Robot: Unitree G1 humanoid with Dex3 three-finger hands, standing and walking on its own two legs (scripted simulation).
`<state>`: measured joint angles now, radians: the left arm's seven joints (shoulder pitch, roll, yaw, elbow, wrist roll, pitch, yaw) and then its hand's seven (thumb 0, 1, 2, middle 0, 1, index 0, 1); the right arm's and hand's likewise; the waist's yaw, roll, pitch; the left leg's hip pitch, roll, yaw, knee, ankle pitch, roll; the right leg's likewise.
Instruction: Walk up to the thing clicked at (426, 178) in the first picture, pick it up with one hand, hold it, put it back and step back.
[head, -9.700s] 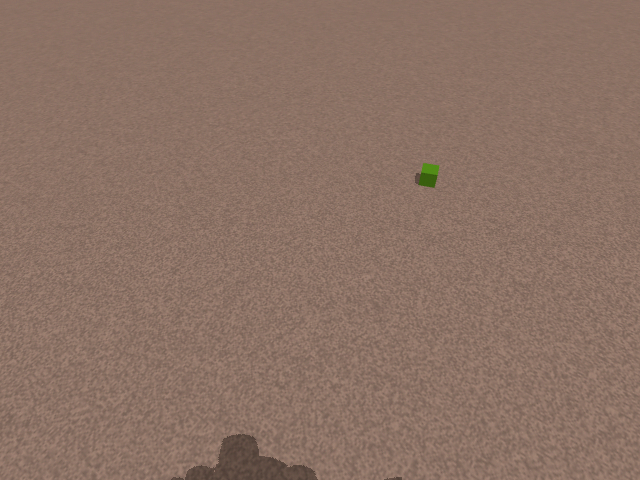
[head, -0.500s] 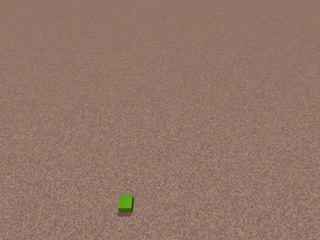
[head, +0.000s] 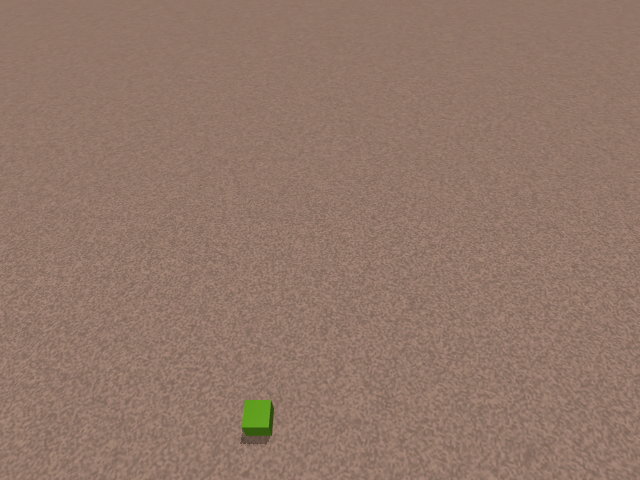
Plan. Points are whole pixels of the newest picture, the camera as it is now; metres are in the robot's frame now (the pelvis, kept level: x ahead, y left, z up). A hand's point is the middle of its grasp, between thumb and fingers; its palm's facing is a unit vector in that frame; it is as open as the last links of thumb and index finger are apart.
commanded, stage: walk up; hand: left
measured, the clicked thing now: (258, 417) +0.44 +0.23 -0.74
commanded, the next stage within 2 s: stand in 0.98 s
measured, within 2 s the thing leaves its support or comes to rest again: neither
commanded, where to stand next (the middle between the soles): +0.06 +0.00 m, yaw -1 degrees
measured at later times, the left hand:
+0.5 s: hand out of the picture +0.09 +0.27 -0.15, palm faces +0.01 -0.93 -0.38, open 7.4 cm
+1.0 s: hand out of the picture +0.06 +0.27 -0.15, palm faces +0.01 -0.93 -0.38, open 7.4 cm
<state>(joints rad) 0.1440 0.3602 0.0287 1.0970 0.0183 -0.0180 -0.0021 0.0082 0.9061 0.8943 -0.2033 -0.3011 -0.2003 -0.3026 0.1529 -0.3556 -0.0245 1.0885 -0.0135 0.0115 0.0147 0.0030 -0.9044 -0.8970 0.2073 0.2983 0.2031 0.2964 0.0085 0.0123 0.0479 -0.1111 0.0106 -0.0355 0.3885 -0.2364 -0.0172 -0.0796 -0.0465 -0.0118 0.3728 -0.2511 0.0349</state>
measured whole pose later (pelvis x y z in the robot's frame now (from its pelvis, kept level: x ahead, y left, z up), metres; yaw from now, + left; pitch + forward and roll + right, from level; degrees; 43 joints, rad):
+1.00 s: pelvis +0.00 +0.00 +0.00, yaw +1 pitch -4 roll +0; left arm 0.15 0.37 0.02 1.06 0.01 -0.02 0.00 0.01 0.91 0.89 -0.20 -0.30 -0.20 -0.30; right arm 0.13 -0.36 -0.03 1.05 -0.01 0.02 0.02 0.00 -0.90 -0.90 0.21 0.30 0.20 0.30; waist 0.01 0.01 0.08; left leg -0.11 0.00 -0.04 0.43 -0.26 -0.01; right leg -0.08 -0.06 -0.02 0.42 -0.27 0.04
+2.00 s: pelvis -0.03 -0.01 +0.00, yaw +0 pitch -3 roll +0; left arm 0.13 0.35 0.01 1.12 0.01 0.00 -0.01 0.01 0.91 0.89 -0.20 -0.30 -0.20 -0.30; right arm 0.13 -0.36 0.01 1.12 -0.01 0.00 0.00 0.00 -0.90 -0.90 0.21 0.30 0.20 0.30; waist 0.00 0.01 0.07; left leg -0.14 0.02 -0.05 0.35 -0.17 -0.03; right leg -0.10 -0.03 -0.02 0.33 -0.18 0.03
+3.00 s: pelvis -0.03 -0.01 +0.00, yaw +0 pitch -2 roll +0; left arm 0.14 0.35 0.01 1.12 0.01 0.00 -0.01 0.01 0.91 0.89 -0.20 -0.30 -0.20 -0.30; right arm 0.13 -0.36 0.01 1.12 0.00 -0.01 0.00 0.00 -0.90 -0.90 0.21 0.30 0.20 0.30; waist 0.00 0.01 0.06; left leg -0.14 0.03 -0.05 0.35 -0.17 -0.04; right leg -0.11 -0.03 -0.02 0.34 -0.19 0.02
